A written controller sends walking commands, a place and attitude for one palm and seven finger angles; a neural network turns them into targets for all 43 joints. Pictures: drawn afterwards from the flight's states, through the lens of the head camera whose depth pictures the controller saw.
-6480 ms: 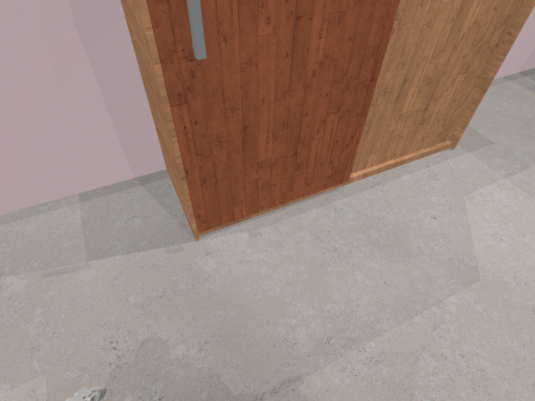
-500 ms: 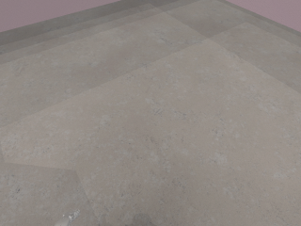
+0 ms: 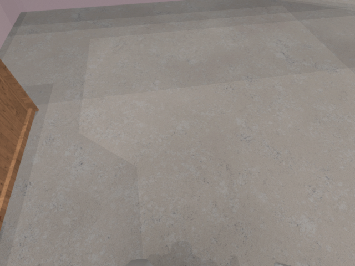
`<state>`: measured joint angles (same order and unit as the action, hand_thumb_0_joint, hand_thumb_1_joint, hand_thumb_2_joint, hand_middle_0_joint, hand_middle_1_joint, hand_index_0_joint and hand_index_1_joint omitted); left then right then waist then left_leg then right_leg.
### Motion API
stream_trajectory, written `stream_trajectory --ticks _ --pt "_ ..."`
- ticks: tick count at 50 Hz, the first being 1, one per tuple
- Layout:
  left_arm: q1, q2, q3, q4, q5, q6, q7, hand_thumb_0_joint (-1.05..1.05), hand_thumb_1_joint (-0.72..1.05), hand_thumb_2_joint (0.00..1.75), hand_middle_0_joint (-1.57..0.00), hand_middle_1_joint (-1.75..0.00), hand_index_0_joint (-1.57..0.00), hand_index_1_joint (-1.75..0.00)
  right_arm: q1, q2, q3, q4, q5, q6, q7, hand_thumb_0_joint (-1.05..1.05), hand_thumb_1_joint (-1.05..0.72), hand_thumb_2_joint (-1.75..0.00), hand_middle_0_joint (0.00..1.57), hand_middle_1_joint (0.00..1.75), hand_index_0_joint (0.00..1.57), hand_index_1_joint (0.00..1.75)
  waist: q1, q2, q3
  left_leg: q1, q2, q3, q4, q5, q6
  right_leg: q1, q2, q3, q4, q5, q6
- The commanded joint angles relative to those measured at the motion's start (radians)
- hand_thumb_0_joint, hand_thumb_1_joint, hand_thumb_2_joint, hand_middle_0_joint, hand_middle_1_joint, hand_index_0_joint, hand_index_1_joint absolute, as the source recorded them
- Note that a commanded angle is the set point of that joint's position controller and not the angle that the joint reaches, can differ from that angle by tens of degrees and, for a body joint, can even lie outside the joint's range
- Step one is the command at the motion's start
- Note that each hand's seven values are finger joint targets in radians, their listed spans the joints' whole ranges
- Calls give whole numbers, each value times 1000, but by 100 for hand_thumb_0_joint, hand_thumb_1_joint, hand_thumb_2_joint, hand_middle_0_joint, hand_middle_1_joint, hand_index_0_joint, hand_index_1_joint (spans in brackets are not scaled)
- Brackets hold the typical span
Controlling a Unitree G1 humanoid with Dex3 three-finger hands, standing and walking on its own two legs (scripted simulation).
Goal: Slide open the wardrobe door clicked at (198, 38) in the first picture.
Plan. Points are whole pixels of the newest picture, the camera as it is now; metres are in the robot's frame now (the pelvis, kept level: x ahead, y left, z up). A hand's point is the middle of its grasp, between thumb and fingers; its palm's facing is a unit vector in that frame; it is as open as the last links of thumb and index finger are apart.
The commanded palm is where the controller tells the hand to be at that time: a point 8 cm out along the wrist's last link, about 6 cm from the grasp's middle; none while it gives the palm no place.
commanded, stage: turn to face it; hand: left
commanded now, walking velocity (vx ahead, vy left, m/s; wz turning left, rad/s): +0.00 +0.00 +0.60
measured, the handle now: out of the picture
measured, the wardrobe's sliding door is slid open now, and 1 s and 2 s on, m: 0.00 0.00 0.00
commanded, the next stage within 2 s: none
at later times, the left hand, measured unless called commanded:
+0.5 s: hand out of the picture +0.09 +0.22 -0.14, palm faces +0.26 -0.92 -0.29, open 7.3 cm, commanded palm none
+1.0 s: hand out of the picture -0.10 +0.21 -0.19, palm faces +0.59 -0.76 -0.26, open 7.3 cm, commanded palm none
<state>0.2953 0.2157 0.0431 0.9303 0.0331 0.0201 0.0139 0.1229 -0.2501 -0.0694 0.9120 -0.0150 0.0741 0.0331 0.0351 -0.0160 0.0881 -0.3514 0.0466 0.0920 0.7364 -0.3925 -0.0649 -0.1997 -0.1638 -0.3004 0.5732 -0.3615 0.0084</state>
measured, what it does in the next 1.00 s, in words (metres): steps on the spot, turning left: left foot, then right foot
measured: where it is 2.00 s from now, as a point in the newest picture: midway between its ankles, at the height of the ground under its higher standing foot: outside the picture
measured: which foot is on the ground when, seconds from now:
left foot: up 0.00-0.02, down 0.04-0.48, up 0.50-0.92, down 0.94-1.00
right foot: down 0.00-0.04, up 0.06-0.46, down 0.48-0.94, up 0.96-1.00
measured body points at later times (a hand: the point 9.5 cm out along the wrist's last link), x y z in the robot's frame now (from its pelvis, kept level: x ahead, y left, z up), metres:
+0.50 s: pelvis +0.01 -0.02 -0.01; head +0.06 -0.03 +0.44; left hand +0.08 +0.26 -0.12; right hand +0.14 -0.25 -0.16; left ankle -0.01 +0.12 -0.73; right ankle +0.04 -0.13 -0.74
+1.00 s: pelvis +0.01 +0.01 -0.01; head +0.04 +0.06 +0.43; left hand -0.13 +0.25 -0.17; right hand +0.27 -0.13 -0.13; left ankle -0.04 +0.09 -0.73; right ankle +0.04 -0.13 -0.70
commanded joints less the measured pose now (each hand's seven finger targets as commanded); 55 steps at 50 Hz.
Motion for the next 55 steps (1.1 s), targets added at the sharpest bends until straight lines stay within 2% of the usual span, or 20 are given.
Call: stream_trajectory --ticks 1,2,3,8,13,18,21,22,24,25,28,30,41,44,45,46,47,48,52,55 --pt "-10 185 63 -74 -21 -11 8 0 90 90 -20 -30 -20 -30 121 -169 -37 -65 -4 -56 -10 0 -90 -90 20 30 20 30 -88 43 -233 341 81 -118 -349 388 80 -77 -137 86 252 406 5" --pt "-38 113 45 -125 -28 -11 0 0 90 90 -20 -30 -20 -30 185 -281 -68 -58 -3 -61 -19 0 -90 -90 20 30 20 30 -121 354 -242 488 354 -468 -343 874 217 -395 13 100 470 -270 91" --pt "-99 130 40 -144 -17 4 8 0 90 90 -20 -30 -20 -30 233 -287 -65 -27 7 -52 -25 0 -90 -90 20 30 20 30 -136 259 -248 449 397 -428 -322 974 288 -412 18 214 564 -319 80" --pt "-80 132 56 -95 -16 12 -5 0 90 90 -20 -30 -20 -30 15 -175 -30 -87 -3 -60 -41 0 -90 -90 20 30 20 30 -48 189 -110 199 184 -269 -372 616 207 -355 31 277 602 -50 88" --pt "-109 119 52 -115 -18 18 -2 0 90 90 -20 -30 -20 -30 38 -184 -37 -87 -6 -58 -37 0 -90 -90 20 30 20 30 -54 158 -102 158 170 -338 -408 433 225 -315 62 285 460 -35 96" --pt "-150 100 43 -154 -25 5 2 0 90 90 -20 -30 -20 -30 56 -189 -49 -86 -12 -51 -34 0 -90 -90 20 30 20 30 -65 188 -125 145 151 -413 -350 507 231 -205 116 273 230 -71 85" --pt "-85 111 43 -147 -30 -10 6 0 90 90 -20 -30 -20 -30 38 -185 -54 -94 -6 -48 -34 0 -90 -90 20 30 20 30 -30 184 -162 96 116 -438 -259 583 200 -41 149 262 -1 50 76" --pt "-35 127 50 -135 -30 -20 9 0 90 90 -20 -30 -20 -30 30 -168 -52 -101 -1 -49 -33 0 -90 -90 20 30 20 30 0 134 -186 24 77 -416 -196 486 159 86 117 278 -159 161 73" --pt "4 290 77 -136 -7 -33 22 0 90 90 -20 -30 -20 -30 52 -62 -37 -138 6 -52 -28 0 -90 -90 20 30 20 30 18 -312 -203 -286 -140 -145 199 -215 15 262 -333 685 -276 407 -102" --pt "1 273 70 -142 -13 -29 24 0 90 90 -20 -30 -20 -30 40 -114 -48 -135 -3 -45 -29 0 -90 -90 20 30 20 30 16 -196 -190 -257 -80 -194 373 -228 25 149 -353 639 -259 431 -164" --pt "-154 165 42 -169 -18 -30 22 0 90 90 -20 -30 -20 -30 75 -99 -50 -71 -10 -19 -12 0 -90 -90 20 30 20 30 -61 -132 -72 -256 -25 -161 533 -33 4 38 -187 410 -250 361 -116" --pt "-137 147 35 -161 -15 -35 20 0 90 90 -20 -30 -20 -30 81 -83 -43 -62 -9 -17 -4 0 -90 -90 20 30 20 30 -56 -162 -61 -255 -20 -124 509 13 -11 55 -153 313 -234 448 -99" --pt "-11 210 58 -92 -3 -19 18 0 90 90 -20 -30 -20 -30 -47 -53 -11 -94 3 -26 2 0 -90 -90 20 30 20 30 12 -206 -86 -100 -7 12 65 -27 3 137 -210 180 -150 606 -115" --pt "-27 224 66 -87 -7 -12 14 0 90 90 -20 -30 -20 -30 9 -70 -14 -90 1 -38 -3 0 -90 -90 20 30 20 30 -19 -177 -124 33 -22 40 -124 71 25 110 -214 134 -48 585 -79" --pt "-37 221 67 -90 -15 -9 11 0 90 90 -20 -30 -20 -30 68 -100 -22 -79 -2 -44 -3 0 -90 -90 20 30 20 30 -58 -113 -160 161 -25 23 -243 191 38 44 -195 104 65 531 -42" --pt "-36 181 63 -104 -22 -6 7 0 90 90 -20 -30 -20 -30 155 -191 -44 -64 -6 -57 -6 0 -90 -90 20 30 20 30 -104 114 -231 346 110 -183 -334 410 98 -124 -115 76 298 312 19" --pt "-68 111 41 -154 -28 -5 1 0 90 90 -20 -30 -20 -30 213 -294 -70 -57 -2 -60 -16 0 -90 -90 20 30 20 30 -130 392 -239 448 358 -505 -353 887 233 -393 28 116 511 -322 93" --pt "-110 138 39 -166 -19 8 9 0 90 90 -20 -30 -20 -30 246 -292 -64 -30 6 -52 -22 0 -90 -90 20 30 20 30 -137 269 -256 424 391 -453 -329 904 289 -395 19 232 589 -330 75" --pt "-119 137 51 -113 -17 9 -1 0 90 90 -20 -30 -20 -30 65 -181 -31 -80 -3 -62 -43 0 -90 -90 20 30 20 30 -68 195 -138 257 205 -304 -356 693 217 -388 20 282 640 -77 86" --pt "-88 134 50 -98 -18 14 -3 0 90 90 -20 -30 -20 -30 57 -175 -28 -86 0 -67 -42 0 -90 -90 20 30 20 30 -50 142 -140 226 168 -285 -381 627 206 -350 40 286 592 -9 95"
